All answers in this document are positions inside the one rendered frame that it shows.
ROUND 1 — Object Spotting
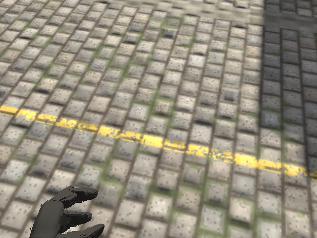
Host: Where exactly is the robot left hand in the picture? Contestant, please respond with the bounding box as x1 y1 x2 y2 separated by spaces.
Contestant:
29 185 105 238

